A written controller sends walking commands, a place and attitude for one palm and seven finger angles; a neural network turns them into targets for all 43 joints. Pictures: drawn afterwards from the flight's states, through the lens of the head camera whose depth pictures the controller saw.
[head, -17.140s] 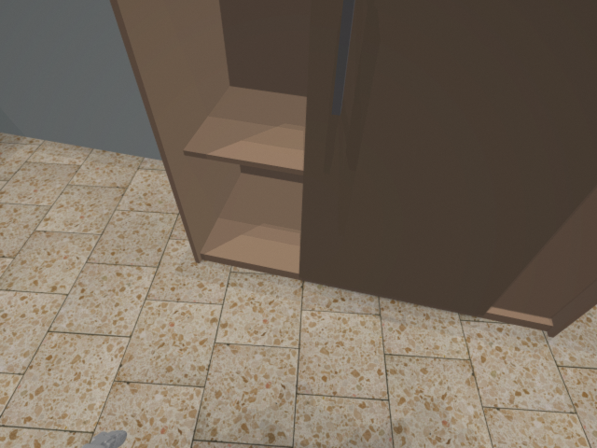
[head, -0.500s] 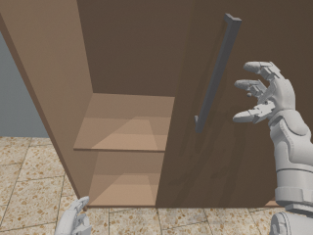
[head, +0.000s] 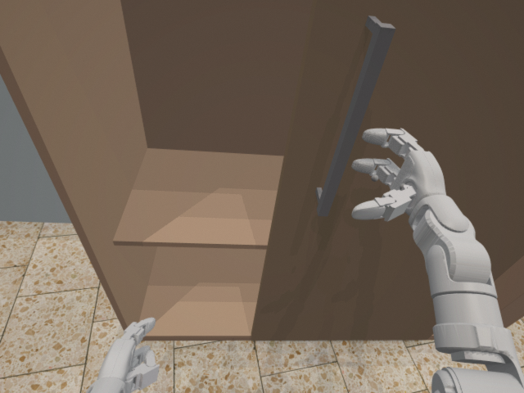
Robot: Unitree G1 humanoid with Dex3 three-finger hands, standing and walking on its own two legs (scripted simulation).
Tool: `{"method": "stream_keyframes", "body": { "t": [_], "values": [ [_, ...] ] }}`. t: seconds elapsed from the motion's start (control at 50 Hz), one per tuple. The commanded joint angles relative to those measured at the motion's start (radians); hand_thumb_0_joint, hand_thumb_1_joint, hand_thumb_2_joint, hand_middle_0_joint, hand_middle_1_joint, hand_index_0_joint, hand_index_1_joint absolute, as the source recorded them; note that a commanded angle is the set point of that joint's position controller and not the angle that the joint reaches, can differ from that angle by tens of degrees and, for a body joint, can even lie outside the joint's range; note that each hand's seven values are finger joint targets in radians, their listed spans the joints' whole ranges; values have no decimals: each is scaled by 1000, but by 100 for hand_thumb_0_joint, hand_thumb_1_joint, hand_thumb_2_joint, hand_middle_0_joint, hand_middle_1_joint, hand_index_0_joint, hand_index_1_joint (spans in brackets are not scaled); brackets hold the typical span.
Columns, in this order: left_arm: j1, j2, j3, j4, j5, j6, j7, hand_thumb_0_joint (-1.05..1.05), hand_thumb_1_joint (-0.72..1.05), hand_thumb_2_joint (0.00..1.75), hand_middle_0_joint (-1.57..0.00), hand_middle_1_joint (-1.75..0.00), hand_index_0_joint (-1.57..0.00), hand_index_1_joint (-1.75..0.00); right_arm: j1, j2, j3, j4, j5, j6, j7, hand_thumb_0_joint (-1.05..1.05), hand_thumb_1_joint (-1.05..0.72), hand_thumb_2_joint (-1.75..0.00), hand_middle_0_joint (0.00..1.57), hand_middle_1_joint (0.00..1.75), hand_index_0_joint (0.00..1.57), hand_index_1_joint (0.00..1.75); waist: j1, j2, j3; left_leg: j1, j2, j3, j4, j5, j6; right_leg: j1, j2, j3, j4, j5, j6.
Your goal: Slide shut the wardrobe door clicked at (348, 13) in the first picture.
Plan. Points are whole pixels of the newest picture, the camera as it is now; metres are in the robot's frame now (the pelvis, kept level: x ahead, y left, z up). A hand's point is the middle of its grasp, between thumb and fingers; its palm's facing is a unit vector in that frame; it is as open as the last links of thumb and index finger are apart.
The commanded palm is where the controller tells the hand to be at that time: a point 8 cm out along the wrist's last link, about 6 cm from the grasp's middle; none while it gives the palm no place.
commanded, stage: feel for the door with the fingertips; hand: right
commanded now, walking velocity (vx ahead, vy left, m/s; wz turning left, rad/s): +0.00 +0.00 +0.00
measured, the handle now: (343, 133) +0.47 -0.09 +0.21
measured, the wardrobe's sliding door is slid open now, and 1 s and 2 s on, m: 0.42 0.42 0.42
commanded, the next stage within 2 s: slide the fingers in behind the handle in 0.76 s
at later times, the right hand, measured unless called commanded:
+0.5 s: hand (367, 160) +0.39 -0.11 +0.21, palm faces -0.05 +1.00 +0.00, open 14.0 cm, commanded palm +0.38 -0.16 +0.20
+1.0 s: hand (366, 147) +0.41 -0.11 +0.22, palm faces -0.05 +1.00 +0.00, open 14.0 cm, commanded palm +0.39 -0.17 +0.20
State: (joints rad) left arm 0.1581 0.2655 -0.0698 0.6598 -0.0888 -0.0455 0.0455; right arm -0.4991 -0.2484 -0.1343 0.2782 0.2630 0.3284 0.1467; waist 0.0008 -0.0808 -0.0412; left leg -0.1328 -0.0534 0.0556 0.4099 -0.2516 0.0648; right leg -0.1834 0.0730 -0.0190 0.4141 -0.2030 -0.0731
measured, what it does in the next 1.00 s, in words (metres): stands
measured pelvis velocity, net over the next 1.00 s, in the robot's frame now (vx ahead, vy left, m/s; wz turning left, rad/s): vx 0.01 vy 0.02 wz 0.03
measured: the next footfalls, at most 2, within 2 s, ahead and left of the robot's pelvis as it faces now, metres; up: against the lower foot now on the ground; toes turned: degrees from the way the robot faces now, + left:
none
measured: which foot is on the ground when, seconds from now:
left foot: down 0.00-1.00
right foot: down 0.00-1.00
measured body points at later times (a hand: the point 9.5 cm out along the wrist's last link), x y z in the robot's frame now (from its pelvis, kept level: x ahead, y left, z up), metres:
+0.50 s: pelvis +0.00 +0.01 +0.00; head -0.02 +0.04 +0.45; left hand +0.16 +0.25 -0.10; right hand +0.39 -0.16 +0.22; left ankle -0.02 +0.08 -0.74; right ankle +0.01 -0.07 -0.74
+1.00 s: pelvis +0.01 +0.02 +0.00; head -0.01 +0.04 +0.45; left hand +0.15 +0.26 -0.10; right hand +0.41 -0.16 +0.22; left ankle -0.02 +0.08 -0.74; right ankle +0.01 -0.07 -0.74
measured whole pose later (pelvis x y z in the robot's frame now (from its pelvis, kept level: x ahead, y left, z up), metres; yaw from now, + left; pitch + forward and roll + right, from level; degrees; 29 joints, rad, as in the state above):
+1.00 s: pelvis +0.01 +0.02 +0.00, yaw +2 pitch -1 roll +0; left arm 0.21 0.27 -0.05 0.69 -0.08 -0.04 0.04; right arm -0.62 -0.27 -0.20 0.44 0.22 0.20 0.11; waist 0.02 -0.06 -0.05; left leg -0.12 -0.08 0.03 0.38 -0.24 0.09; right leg -0.17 0.04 -0.03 0.40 -0.21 -0.05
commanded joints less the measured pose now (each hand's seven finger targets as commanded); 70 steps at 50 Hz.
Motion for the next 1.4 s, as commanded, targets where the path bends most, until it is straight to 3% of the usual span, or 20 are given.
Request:
{"method": "stream_keyframes", "body": {
  "t": [0.0, 0.04, 0.06, 0.12, 0.2, 0.28, 0.32, 0.42, 0.52, 0.6, 0.66, 0.74, 0.8, 0.96, 1.0, 1.1, 1.14, 1.24, 1.34, 1.38],
  "values": [
    [-155, 86, 40, -173, 15, -75, 4, 0, 90, 90, -20, -30, -20, -30, -558, -198, -89, -445, -2, -198, -56, 0, 50, -30, 30, 120, 30, 120, -10, 95, -345, 6, 43, -61, -48, 278, -28, 258, -65, 94, -18, 265, 27],
    [-139, 82, 42, -148, 22, -82, 0, 0, 90, 90, -20, -30, -20, -30, -548, -217, -100, -435, -25, -231, -92, 0, 50, -30, 30, 120, 30, 120, -11, 87, -342, 3, 40, -62, -53, 275, -29, 272, -75, 91, -15, 283, 32],
    [-140, 80, 40, -143, 23, -81, -2, 0, 90, 90, -20, -30, -20, -30, -530, -185, -78, -406, -33, -229, -101, 0, 50, -30, 30, 120, 30, 120, -9, 55, -309, -6, 40, -61, -56, 269, -27, 263, -74, 87, -22, 271, 34],
    [-140, 82, 36, -126, 15, -61, 0, 0, 90, 90, -20, -30, -20, -30, -493, -125, -29, -286, -45, -170, -106, 0, 50, -30, 30, 120, 30, 120, 4, 22, -213, -29, 38, -59, -82, 243, -25, 227, -69, 78, -37, 219, 38],
    [-136, 93, 37, -121, 2, -37, 10, 0, 90, 90, -20, -30, -20, -30, -456, -89, 4, -126, -41, -84, -75, 0, 50, -30, 30, 120, 30, 120, 16, 80, -117, -59, 39, -65, -113, 206, -31, 161, -63, 74, -45, 139, 23],
    [-135, 98, 41, -133, 1, -35, 13, 0, 90, 90, -20, -30, -20, -30, -502, -96, -9, -137, -14, -88, -50, 0, 50, -30, 30, 120, 30, 120, 13, 128, -181, -22, 44, -66, -100, 241, -33, 169, -59, 76, -43, 164, 18],
    [-135, 98, 43, -141, 5, -43, 13, 0, 90, 90, -20, -30, -20, -30, -523, -144, -54, -183, -9, -121, -51, 0, 50, -30, 30, 120, 30, 120, 1, 128, -251, 14, 45, -71, -87, 279, -32, 189, -55, 73, -36, 203, 15],
    [-114, 93, 45, -130, 13, -52, 10, 0, 90, 90, -20, -30, -20, -30, -580, -246, -133, -204, -32, -195, -80, 0, 50, -30, 30, 120, 30, 120, -8, 102, -284, 64, 50, -88, -81, 333, -37, 181, -53, 56, -30, 229, 8],
    [-99, 98, 47, -119, 4, -46, 9, 0, 90, 90, -20, -30, -20, -30, -566, -182, -65, -110, -42, -175, -62, 0, 50, -30, 30, 120, 30, 120, 13, 70, -209, 15, 48, -87, -99, 298, -39, 163, -54, 53, -33, 183, 8],
    [-94, 105, 52, -123, -2, -46, 11, 0, 90, 90, -20, -30, -20, -30, -552, -161, -53, -60, -27, -149, -31, 0, 50, -30, 30, 120, 30, 120, 18, 101, -202, 6, 50, -88, -98, 323, -47, 152, -52, 51, -24, 185, 2],
    [-90, 109, 53, -123, -5, -45, 11, 0, 90, 90, -20, -30, -20, -30, -572, -167, -51, -54, -21, -151, -21, 0, 50, -30, 30, 120, 30, 120, 22, 99, -214, 4, 51, -89, -93, 323, -49, 145, -51, 50, -19, 183, 2],
    [-76, 112, 56, -116, 0, -47, 12, 0, 90, 90, -20, -30, -20, -30, -628, -233, -105, -63, -22, -182, -37, 0, 50, -30, 30, 120, 30, 120, 15, 131, -236, 24, 52, -94, -88, 322, -47, 131, -51, 50, -15, 182, -2],
    [-75, 105, 57, -123, 4, -56, 11, 0, 90, 90, -20, -30, -20, -30, -664, -236, -108, -106, -36, -214, -48, 0, 50, -30, 30, 120, 30, 120, 14, 76, -287, 38, 53, -97, -78, 352, -44, 167, -50, 49, -12, 217, -2],
    [-69, 117, 59, -136, -1, -37, 2, 0, 90, 90, -20, -30, -20, -30, -477, -249, -143, -21, -34, -172, -30, 0, 50, -30, 30, 120, 30, 120, -11, 148, -240, 73, 58, -97, -71, 421, -62, 97, -52, 34, -15, 213, -2],
    [-83, 112, 60, -154, -3, -38, 0, 0, 90, 90, -20, -30, -20, -30, -464, -228, -126, -90, -33, -164, -21, 0, 50, -30, 30, 120, 30, 120, -14, 99, -250, 63, 57, -95, -66, 448, -59, 128, -51, 32, -8, 249, -3],
    [-95, 112, 60, -160, -2, -41, 2, 0, 90, 90, -20, -30, -20, -30, -485, -240, -131, -192, -17, -169, -14, 0, 50, -30, 30, 120, 30, 120, 0, 131, -252, 47, 53, -94, -70, 427, -64, 146, -55, 39, -1, 239, -5],
    [-111, 110, 58, -162, -2, -43, 5, 0, 90, 90, -20, -30, -20, -30, -489, -230, -111, -249, -15, -178, -13, 0, 50, -30, 30, 120, 30, 120, 1, 106, -259, 48, 56, -98, -68, 424, -63, 157, -57, 36, 4, 246, -6],
    [-121, 99, 52, -142, -3, -54, 8, 0, 90, 90, -20, -30, -20, -30, -530, -132, -8, -276, -20, -174, -27, 0, 50, -30, 30, 120, 30, 120, 26, 18, -237, -34, 47, -80, -79, 309, -42, 220, -62, 61, -1, 223, 7],
    [-118, 101, 50, -118, 0, -45, 12, 0, 90, 90, -20, -30, -20, -30, -525, -86, 11, -177, -16, -131, -56, 0, 50, -30, 30, 120, 30, 120, 30, 102, -198, -60, 40, -67, -89, 248, -40, 197, -65, 77, -16, 179, 13],
    [-119, 102, 50, -121, 3, -38, 13, 0, 90, 90, -20, -30, -20, -30, -510, -104, -20, -148, -21, -114, -73, 0, 50, -30, 30, 120, 30, 120, 19, 133, -212, -44, 40, -66, -83, 258, -39, 188, -64, 79, -23, 191, 13]
  ]
}}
